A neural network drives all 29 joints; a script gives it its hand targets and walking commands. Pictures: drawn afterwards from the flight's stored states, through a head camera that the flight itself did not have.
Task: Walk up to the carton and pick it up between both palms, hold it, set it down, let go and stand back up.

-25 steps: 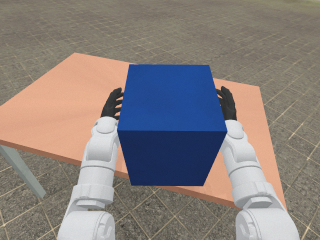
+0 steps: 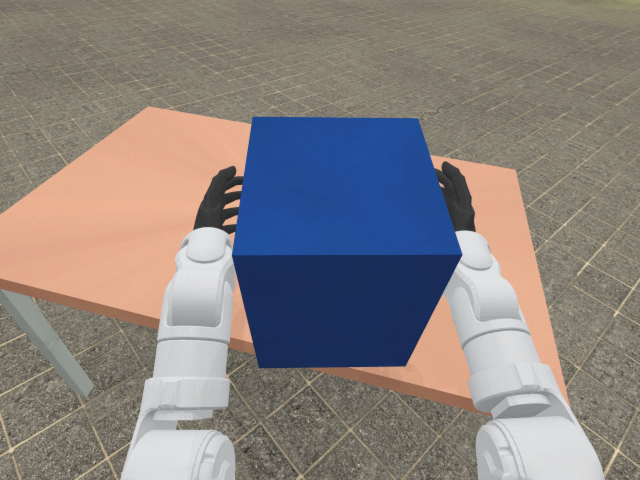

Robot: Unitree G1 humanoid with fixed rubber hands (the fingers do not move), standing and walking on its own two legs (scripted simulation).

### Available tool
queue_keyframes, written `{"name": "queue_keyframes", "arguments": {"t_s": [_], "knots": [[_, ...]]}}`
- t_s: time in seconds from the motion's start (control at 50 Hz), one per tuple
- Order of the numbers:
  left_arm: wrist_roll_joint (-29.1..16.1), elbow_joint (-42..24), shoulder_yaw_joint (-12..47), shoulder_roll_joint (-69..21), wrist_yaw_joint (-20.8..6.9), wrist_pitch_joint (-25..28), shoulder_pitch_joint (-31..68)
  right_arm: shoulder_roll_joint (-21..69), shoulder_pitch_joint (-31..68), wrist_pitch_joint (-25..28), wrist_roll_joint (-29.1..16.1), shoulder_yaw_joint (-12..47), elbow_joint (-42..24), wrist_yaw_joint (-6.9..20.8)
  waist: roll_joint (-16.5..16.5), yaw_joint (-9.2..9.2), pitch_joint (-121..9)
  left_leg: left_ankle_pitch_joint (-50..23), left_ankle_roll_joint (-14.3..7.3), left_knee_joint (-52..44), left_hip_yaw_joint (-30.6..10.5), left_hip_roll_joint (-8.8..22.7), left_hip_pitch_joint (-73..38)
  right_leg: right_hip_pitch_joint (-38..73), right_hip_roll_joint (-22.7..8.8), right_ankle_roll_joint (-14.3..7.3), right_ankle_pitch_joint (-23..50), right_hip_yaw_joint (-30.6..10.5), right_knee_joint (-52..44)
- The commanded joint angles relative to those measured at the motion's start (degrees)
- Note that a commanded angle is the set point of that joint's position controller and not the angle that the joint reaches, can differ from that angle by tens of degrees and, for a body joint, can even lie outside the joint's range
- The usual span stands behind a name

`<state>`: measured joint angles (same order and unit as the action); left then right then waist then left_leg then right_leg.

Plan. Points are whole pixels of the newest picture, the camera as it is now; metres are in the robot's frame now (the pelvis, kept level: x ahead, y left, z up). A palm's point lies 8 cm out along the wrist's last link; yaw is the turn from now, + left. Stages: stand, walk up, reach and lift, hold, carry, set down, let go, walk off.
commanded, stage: reach and lift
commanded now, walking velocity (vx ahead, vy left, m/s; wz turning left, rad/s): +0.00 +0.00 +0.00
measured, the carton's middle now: (334, 250) +0.38 -0.03 +0.13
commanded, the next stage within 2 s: hold in 0.68 s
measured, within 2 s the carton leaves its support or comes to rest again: neither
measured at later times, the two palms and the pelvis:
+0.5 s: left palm (191, 216) +0.38 +0.14 +0.18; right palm (440, 203) +0.38 -0.15 +0.20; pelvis +0.00 +0.00 +0.00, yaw +0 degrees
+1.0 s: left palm (190, 217) +0.36 +0.14 +0.20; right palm (453, 203) +0.36 -0.15 +0.22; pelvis -0.01 +0.00 +0.00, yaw +0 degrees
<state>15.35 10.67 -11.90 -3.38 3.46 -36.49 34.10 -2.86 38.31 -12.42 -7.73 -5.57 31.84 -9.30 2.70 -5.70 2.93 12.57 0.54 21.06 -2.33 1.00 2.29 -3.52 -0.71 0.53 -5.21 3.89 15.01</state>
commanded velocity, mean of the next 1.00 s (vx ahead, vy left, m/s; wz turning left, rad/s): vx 0.00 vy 0.00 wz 0.00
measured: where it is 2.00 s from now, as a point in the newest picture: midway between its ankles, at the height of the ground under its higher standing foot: outside the picture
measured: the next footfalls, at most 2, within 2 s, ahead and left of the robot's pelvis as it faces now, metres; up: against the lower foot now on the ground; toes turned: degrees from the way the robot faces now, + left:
none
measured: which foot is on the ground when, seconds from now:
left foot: down 0.00-1.00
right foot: down 0.00-1.00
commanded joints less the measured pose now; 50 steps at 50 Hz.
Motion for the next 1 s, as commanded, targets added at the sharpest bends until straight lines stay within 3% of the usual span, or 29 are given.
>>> {"name": "queue_keyframes", "arguments": {"t_s": [0.0, 0.08, 0.14, 0.2, 0.28, 0.4, 0.42, 0.48, 0.52, 0.56, 0.7, 0.78, 0.8, 0.82, 0.92, 0.98], "knots": [[-6.16, -3.64, 22.41, -31.12, -9.40, 3.59, 38.60, 35.75, 44.34, 1.98, -2.05, 22.03, -15.04, 4.69, -0.61, 0.63, -24.60, -10.11, -0.97, -4.09, 2.28, -4.01, 3.40, 16.85, 3.17, 2.09, 12.20, 0.12, 2.14], [-5.91, -1.76, 19.87, -30.78, -10.30, 3.61, 39.77, 37.29, 46.15, 1.53, -2.44, 22.47, -15.08, 4.04, 0.69, 1.35, -25.03, -8.70, -1.61, -4.53, 2.65, -4.51, 4.25, 18.55, 2.80, 2.74, 12.69, -0.43, 2.15], [-6.02, -1.28, 19.37, -29.70, -10.57, 3.86, 42.02, 38.10, 47.25, 1.20, -2.30, 21.93, -14.02, 3.66, 1.14, 0.77, -24.36, -6.75, -1.76, -4.88, 2.87, -4.77, 4.94, 17.57, 2.82, 3.05, 10.90, -0.28, 1.80], [-6.24, -0.11, 19.36, -29.92, -10.39, 4.46, 44.94, 38.97, 48.77, 1.00, -1.71, 20.89, -12.22, 3.97, -0.50, 1.05, -24.31, -3.66, -2.10, -5.68, 2.79, -4.50, 6.07, 16.11, 2.47, 2.67, 6.20, -0.28, 1.37], [-9.02, -2.77, 23.45, -32.29, -9.17, 4.57, 48.54, 40.25, 52.59, 1.14, -3.58, 22.20, -14.32, 4.27, -2.53, 0.78, -30.07, -7.25, -1.10, -4.17, 2.62, -4.23, 3.00, 13.92, 3.26, 2.09, 6.85, 0.25, 2.12], [-7.40, -2.08, 22.23, -31.78, -8.95, 2.87, 46.38, 37.27, 47.89, -0.46, -3.80, 19.66, -7.50, 4.33, -4.98, -0.33, -25.01, -10.33, 0.77, -3.26, 1.89, -3.42, 0.51, 10.80, 3.92, 0.86, 4.04, 0.78, 1.09], [-8.19, -5.29, 23.51, -32.83, -8.87, 2.66, 46.61, 37.58, 49.13, -0.15, -5.06, 20.90, -10.63, 4.37, -5.54, 0.02, -27.55, -13.18, 1.18, -2.76, 1.65, -3.26, -0.01, 11.94, 4.35, 0.82, 5.67, 1.15, 1.71], [-7.75, -6.16, 24.00, -32.97, -9.09, 1.32, 44.55, 36.12, 47.61, -0.80, -6.68, 21.60, -11.82, 3.69, -6.72, -1.28, -27.40, -19.88, 2.37, -0.88, 1.39, -3.42, -1.70, 13.38, 4.72, 0.86, 10.34, 0.87, 1.90], [-8.93, -11.16, 27.16, -33.69, -8.88, 0.79, 42.19, 35.61, 46.70, -1.04, -9.11, 24.21, -16.65, 3.00, -6.38, -2.10, -30.54, -28.59, 3.58, 1.61, 0.78, -3.29, -4.84, 15.57, 5.63, 0.86, 16.93, 1.07, 2.75], [-8.71, -12.29, 27.76, -33.40, -9.11, -0.13, 41.47, 34.27, 46.50, -1.83, -9.84, 24.83, -18.07, 2.66, -6.39, -2.41, -29.11, -29.64, 3.98, 1.82, 0.65, -3.49, -4.94, 15.13, 5.62, 0.86, 16.44, 1.00, 2.48], [-7.91, -16.16, 27.14, -32.21, -9.78, -2.28, 39.52, 34.73, 44.62, -4.24, -11.00, 27.23, -23.21, 2.38, -5.04, -1.35, -25.81, -26.02, 3.14, 0.25, 0.94, -3.80, -3.03, 16.36, 5.24, 0.92, 14.65, 0.65, 2.47], [-8.02, -14.57, 26.71, -31.72, -9.30, -2.61, 42.55, 35.64, 47.74, -5.16, -10.65, 27.04, -23.00, 2.82, -4.73, 0.02, -24.49, -19.81, 1.94, -1.66, 1.49, -3.63, -0.88, 14.84, 4.85, 0.90, 9.70, 0.32, 2.23], [-7.93, -13.87, 25.79, -31.70, -9.39, -2.52, 42.66, 36.16, 48.33, -5.37, -10.36, 27.30, -23.00, 2.92, -3.14, 0.87, -24.20, -18.30, 1.42, -1.98, 2.04, -3.70, -0.09, 14.50, 4.90, 1.02, 9.03, 0.14, 1.97], [-8.48, -15.67, 26.65, -32.14, -9.29, -2.48, 42.61, 37.32, 48.58, -5.20, -11.07, 28.67, -24.94, 2.88, -3.29, 1.44, -27.11, -19.99, 1.23, -1.73, 1.89, -3.71, -0.79, 15.78, 4.98, 1.20, 11.17, 0.25, 2.73], [-7.72, -9.25, 23.47, -31.57, -9.55, -2.71, 45.84, 37.79, 50.91, -6.08, -8.22, 25.09, -19.43, 3.23, -2.50, 2.16, -23.31, -8.08, -0.23, -4.69, 2.85, -3.76, 3.06, 13.13, 4.08, 1.15, 1.47, -0.38, 1.12], [-7.42, -6.77, 21.87, -30.91, -10.30, -3.03, 45.47, 38.10, 51.07, -6.33, -7.90, 23.87, -17.11, 3.23, -2.83, 2.03, -23.14, -5.99, -0.65, -5.33, 3.16, -3.77, 4.43, 14.02, 3.83, 1.13, 0.84, -0.61, 1.07]]}}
